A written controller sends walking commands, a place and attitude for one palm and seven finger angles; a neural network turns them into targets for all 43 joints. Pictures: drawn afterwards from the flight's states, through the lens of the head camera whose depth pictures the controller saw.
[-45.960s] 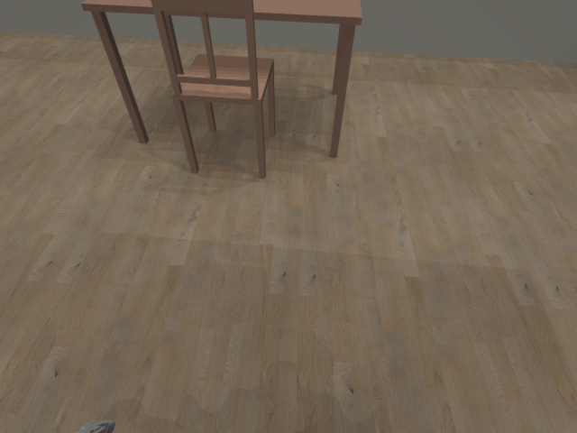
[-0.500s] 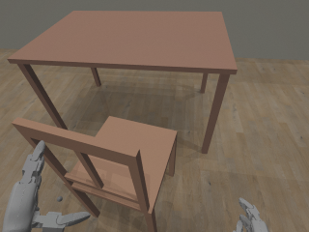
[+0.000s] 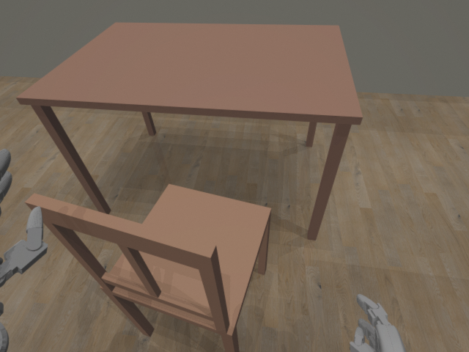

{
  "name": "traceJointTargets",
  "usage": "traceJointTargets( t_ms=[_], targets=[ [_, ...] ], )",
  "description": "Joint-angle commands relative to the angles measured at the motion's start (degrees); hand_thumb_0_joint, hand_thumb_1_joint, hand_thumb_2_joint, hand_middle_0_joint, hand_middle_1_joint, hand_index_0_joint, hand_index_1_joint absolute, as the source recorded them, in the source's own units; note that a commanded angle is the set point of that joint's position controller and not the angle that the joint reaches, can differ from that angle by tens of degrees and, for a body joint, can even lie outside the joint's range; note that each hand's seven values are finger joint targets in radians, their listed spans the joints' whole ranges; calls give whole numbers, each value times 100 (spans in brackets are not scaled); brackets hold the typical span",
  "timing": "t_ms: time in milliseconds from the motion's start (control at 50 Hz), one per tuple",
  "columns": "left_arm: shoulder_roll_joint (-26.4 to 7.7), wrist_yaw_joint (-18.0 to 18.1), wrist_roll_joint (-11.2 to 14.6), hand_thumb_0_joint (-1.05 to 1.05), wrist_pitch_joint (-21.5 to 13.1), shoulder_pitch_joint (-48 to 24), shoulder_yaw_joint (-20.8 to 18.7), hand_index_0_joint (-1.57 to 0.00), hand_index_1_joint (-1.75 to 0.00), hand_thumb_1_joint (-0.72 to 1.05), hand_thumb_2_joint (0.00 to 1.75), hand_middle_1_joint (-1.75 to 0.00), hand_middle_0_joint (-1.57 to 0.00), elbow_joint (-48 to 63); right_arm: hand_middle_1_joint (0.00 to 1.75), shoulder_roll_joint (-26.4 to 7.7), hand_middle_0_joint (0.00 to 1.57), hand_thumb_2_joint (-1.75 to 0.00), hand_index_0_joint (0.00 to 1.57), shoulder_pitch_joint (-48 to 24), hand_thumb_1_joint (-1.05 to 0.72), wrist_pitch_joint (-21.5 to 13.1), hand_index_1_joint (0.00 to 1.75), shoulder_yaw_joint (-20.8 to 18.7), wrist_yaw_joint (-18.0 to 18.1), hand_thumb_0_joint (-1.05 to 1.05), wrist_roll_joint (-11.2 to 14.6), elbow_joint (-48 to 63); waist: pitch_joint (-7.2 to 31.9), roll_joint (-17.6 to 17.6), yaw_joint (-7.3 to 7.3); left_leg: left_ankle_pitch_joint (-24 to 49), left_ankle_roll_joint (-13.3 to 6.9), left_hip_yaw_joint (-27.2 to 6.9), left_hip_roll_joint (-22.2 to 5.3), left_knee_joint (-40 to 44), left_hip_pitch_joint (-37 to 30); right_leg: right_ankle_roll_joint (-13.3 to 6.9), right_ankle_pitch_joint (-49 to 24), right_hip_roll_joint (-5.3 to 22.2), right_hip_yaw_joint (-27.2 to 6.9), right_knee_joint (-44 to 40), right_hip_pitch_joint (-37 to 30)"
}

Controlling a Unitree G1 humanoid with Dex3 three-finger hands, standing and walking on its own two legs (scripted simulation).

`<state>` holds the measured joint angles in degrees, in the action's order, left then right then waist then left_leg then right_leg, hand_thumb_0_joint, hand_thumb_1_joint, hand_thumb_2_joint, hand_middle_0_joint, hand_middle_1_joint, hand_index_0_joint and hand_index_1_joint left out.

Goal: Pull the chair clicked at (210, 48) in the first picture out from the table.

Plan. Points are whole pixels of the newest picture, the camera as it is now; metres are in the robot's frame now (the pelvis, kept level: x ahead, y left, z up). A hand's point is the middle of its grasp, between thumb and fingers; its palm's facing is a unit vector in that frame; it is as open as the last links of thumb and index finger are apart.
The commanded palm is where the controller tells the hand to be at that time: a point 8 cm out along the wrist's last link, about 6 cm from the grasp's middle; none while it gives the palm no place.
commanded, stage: draw the hand back to the body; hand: left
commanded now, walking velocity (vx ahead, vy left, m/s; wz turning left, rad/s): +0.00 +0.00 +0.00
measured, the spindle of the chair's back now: (141, 270) +0.29 +0.25 -0.10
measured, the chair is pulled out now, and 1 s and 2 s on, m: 0.34 0.34 0.34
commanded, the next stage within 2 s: step back with the hand held close in 0.30 s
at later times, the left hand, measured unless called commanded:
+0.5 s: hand (32, 238) +0.19 +0.28 +0.18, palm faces +0.50 -0.75 -0.43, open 7.4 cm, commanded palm +0.14 +0.31 +0.18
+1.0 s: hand (36, 266) +0.16 +0.26 +0.17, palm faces +0.42 -0.72 -0.55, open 7.4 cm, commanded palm +0.10 +0.30 +0.18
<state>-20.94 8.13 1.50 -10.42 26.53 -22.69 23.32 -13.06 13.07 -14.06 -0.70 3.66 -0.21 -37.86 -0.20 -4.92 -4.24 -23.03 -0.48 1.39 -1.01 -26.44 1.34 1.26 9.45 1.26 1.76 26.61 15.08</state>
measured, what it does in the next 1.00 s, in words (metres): shifts its weight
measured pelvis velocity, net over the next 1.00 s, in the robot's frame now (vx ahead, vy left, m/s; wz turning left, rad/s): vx -0.05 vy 0.00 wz -0.05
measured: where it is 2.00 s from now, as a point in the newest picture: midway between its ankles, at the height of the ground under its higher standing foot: outside the picture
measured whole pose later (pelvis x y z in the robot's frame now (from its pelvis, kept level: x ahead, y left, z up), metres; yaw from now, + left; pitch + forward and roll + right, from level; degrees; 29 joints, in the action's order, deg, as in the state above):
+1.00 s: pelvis -0.05 +0.00 -0.01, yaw -3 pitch -1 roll +2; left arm -22.8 8.4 0.0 -14.4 29.8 -27.0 24.6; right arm -13.1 13.1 -5.4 -1.3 4.9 0.3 -33.6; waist -3.7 -0.6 -0.6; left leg -20.8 -1.7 5.5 1.6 -30.6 8.9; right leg 2.0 5.2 2.9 -3.0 29.7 23.6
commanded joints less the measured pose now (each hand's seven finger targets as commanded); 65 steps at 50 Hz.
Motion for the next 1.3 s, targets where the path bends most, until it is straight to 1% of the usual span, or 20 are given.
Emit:
traceJointTargets(
  t_ms=[0,80,180,240,300,400,420,460,500,540,620,640,680,740,800,960,1100,1200,1220,1280],
  targets=[
    [-823,7,23,0,-298,-162,-447,-20,-30,90,90,-30,-20,935,30,-562,20,-90,20,-512,-90,-200,30,-237,1,0,16,823,419,270,52,2606,63,78,-223,534,945,-260,-1147,157,-67,-249,-1212],
    [-1023,22,6,0,-315,-217,-590,-20,-30,90,90,-30,-20,1246,30,-562,20,-90,20,-540,-90,-179,30,-240,-7,0,-19,844,653,48,13,2833,112,46,-222,554,827,-280,-1268,162,-83,-249,-1376],
    [-1074,58,-8,0,-268,-228,-645,-20,-30,90,90,-30,-20,1307,30,-528,20,-90,20,-550,-90,-175,30,-213,14,0,-34,819,550,23,10,3034,182,-13,-253,594,776,-304,-1294,142,-95,-279,-1387],
    [-1055,53,-25,0,-246,-402,-582,-20,-30,90,90,-30,-20,1431,30,-529,20,-90,20,-544,-90,-190,30,-192,19,0,-38,792,463,-218,32,3145,228,-26,-267,630,732,-302,-1244,138,-109,-279,-1335],
    [-949,46,-15,0,-202,-319,-539,-20,-30,90,90,-30,-20,1158,30,-540,20,-90,20,-528,-90,-160,30,-206,7,0,-36,767,336,136,41,3156,217,-11,-303,640,775,-286,-1227,125,-52,-300,-1282],
    [-862,3,-14,0,-207,-644,-351,-20,-30,90,90,-30,-20,1184,30,-571,20,-90,20,-567,-90,-129,30,-180,-7,0,-43,773,290,5,67,2823,198,8,-275,704,835,-286,-1036,133,-61,-348,-1254],
    [-1572,63,9,0,-540,-1685,-1221,-20,-30,90,90,-30,-20,1234,30,-591,20,-90,20,-516,-90,29,30,-54,46,0,72,1032,-489,-329,305,1734,79,166,-332,783,1110,-358,-1203,240,-754,-367,-566],
    [-1190,-16,-17,0,-608,-1064,-957,-20,-30,90,90,-30,-20,756,30,-556,20,-90,20,-497,-90,167,30,-91,116,0,21,927,-191,409,324,1280,-62,89,-396,838,1003,-305,-1154,312,-758,-417,-595],
    [-943,-61,-55,0,-613,-691,-714,-20,-30,90,90,-30,-20,855,30,-631,20,-90,20,-560,-90,262,30,-122,119,0,4,1021,236,151,333,1822,-96,91,-433,800,745,-262,-1652,338,-677,-145,-721],
    [-945,-53,-87,0,-624,-467,-725,-20,-30,90,90,-30,-20,1032,30,-614,20,-90,20,-618,-90,324,30,-142,111,0,-22,1114,566,-190,294,2392,-56,61,-486,744,656,-246,-2032,359,-600,124,-832],
    [-1234,10,-107,0,-604,107,-1100,-20,-30,90,90,-30,-20,1367,30,-568,20,-90,20,-696,-90,487,30,-222,64,0,-44,1271,958,-73,281,3447,44,-76,-539,504,731,-248,-2791,383,-605,504,-1003],
    [-1262,22,-101,0,-605,245,-1189,-20,-30,90,90,-30,-20,1326,30,-524,20,-90,20,-682,-90,533,30,-233,65,0,-36,1302,937,102,289,3540,55,-53,-547,441,810,-248,-2914,400,-589,543,-1025],
    [-1266,28,-77,0,-596,401,-1245,-20,-30,90,90,-30,-20,1241,30,-495,20,-90,20,-683,-90,628,30,-265,72,0,-6,1334,851,356,336,3260,32,-1,-510,369,1056,-257,-3130,450,-650,536,-1081],
    [-1317,46,-66,0,-645,386,-1295,-20,-30,90,90,-30,-20,1262,30,-475,20,-90,20,-673,-90,684,30,-264,105,0,30,1388,786,174,363,2530,8,25,-414,402,1417,-254,-3051,499,-732,515,-1165],
    [-1301,86,-67,0,-679,391,-1267,-20,-30,90,90,-30,-20,1177,30,-524,20,-90,20,-618,-90,690,30,-282,130,0,59,1403,683,437,378,1637,-84,-23,-375,465,1696,-200,-2487,482,-786,431,-1114],
    [-1298,212,-162,0,-785,22,-1166,-20,-30,90,90,-30,-20,1221,30,-628,20,-90,20,-517,-90,485,30,-260,204,0,36,1351,278,474,338,-390,-381,-256,-406,714,2593,-107,-477,409,-1005,280,-948],
    [-1289,263,-207,0,-921,-223,-1111,-20,-30,90,90,-30,-20,1337,30,-650,20,-90,20,-335,-90,316,30,-251,159,0,-1,1314,182,611,339,-977,-420,-268,-265,494,2741,-156,391,454,-1268,-100,-720],
    [-1289,268,-216,0,-982,-239,-1141,-20,-30,90,90,-30,-20,1321,30,-666,20,-90,20,-353,-90,271,30,-257,126,0,6,1321,137,490,338,-1057,-450,-333,-340,580,3026,-135,368,401,-1200,64,-845],
    [-1330,271,-231,0,-993,-250,-1174,-20,-30,90,90,-30,-20,1340,30,-688,20,-90,20,-380,-90,270,30,-264,127,0,11,1309,76,300,352,-1023,-466,-369,-380,636,3138,-154,164,385,-1183,155,-885],
    [-1324,256,-242,0,-1013,-172,-1204,-20,-30,90,90,-30,-20,1310,30,-672,20,-90,20,-368,-90,274,30,-285,90,0,16,1321,133,417,341,-865,-495,-395,-446,585,3370,-132,-337,379,-1090,511,-1068]
  ],
)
